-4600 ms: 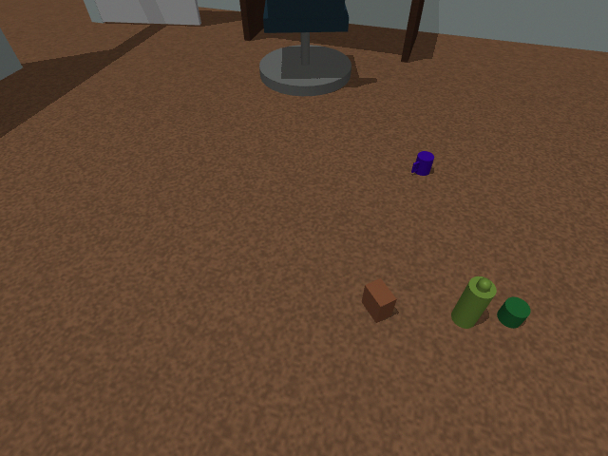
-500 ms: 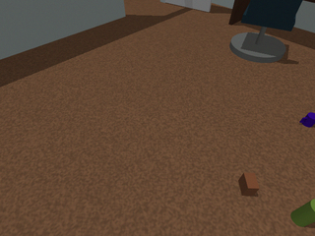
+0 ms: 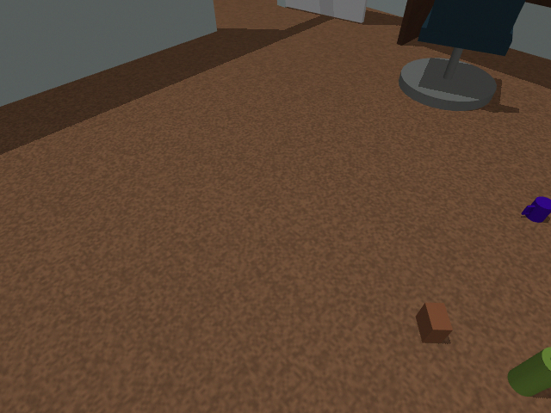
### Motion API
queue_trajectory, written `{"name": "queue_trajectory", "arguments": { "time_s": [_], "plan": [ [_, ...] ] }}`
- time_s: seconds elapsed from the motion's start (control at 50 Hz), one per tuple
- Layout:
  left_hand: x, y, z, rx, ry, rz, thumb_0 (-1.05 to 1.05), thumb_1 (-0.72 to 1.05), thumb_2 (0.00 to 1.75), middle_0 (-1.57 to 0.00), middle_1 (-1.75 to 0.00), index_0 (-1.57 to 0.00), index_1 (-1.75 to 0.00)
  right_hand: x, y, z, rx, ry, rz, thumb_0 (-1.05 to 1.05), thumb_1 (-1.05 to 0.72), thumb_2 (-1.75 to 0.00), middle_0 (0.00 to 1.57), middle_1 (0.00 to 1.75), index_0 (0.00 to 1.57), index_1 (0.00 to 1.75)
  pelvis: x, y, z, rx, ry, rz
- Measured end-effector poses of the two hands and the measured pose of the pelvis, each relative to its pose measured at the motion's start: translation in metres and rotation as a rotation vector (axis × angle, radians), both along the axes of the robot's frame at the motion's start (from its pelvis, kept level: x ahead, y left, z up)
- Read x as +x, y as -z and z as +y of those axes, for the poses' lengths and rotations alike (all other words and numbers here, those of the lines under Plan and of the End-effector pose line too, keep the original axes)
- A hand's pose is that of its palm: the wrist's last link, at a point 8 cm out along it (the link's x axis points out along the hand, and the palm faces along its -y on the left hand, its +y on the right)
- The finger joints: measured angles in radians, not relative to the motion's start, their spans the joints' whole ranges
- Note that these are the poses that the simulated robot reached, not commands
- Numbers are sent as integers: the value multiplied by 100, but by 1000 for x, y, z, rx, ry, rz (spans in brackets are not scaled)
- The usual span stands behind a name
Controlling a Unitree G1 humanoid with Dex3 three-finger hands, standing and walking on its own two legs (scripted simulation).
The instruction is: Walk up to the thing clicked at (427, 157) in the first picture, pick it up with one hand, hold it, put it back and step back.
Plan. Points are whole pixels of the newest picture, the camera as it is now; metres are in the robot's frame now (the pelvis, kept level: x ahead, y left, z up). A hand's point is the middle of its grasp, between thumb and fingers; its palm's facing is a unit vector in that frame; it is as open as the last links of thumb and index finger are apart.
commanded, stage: stand
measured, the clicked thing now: (536, 209) +1.15 -1.20 -0.74
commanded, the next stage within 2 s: walk up in 0.78 s
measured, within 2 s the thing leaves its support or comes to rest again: neither
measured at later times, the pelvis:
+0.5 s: pelvis +0.00 +0.00 +0.00, yaw +0 degrees
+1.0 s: pelvis +0.04 +0.03 -0.01, yaw +2 degrees
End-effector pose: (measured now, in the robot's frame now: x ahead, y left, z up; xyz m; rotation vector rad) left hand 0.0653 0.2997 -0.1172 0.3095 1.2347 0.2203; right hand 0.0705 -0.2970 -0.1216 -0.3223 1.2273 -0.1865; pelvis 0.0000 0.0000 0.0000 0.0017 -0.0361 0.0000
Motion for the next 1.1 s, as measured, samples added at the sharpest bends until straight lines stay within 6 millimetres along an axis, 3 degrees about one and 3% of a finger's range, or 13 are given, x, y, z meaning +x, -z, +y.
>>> {"name": "queue_trajectory", "arguments": {
  "time_s": [0.34,0.82,0.92,1.02,1.1],
  "plan": [
    [1,2,-1,-4,10,7,1,90,90,-20,-30,-20,-30,-8,0,-1,-5,13,22,1,-90,-90,21,30,20,30,1,0,1,-2,3,3],
    [5,0,4,-8,7,-19,1,90,90,-20,-30,-20,-30,0,0,1,10,8,-6,1,-90,-90,21,30,20,30,5,1,2,-1,-1,2],
    [-2,-1,23,-3,-34,-77,1,90,90,-21,-30,-21,-30,14,-3,-7,-20,-33,-2,1,-90,-90,21,30,20,30,18,7,11,-11,-32,4],
    [-16,4,60,14,-71,-8,1,90,90,-21,-30,-21,-30,51,-15,2,-55,-71,-33,1,-90,-90,21,30,20,30,42,11,33,-30,-45,-4],
    [-3,23,92,28,-64,61,1,90,90,-21,-30,-20,-30,75,-16,13,-102,-61,-101,1,-90,-90,21,30,20,30,66,26,54,-5,-30,-13]
  ]
}}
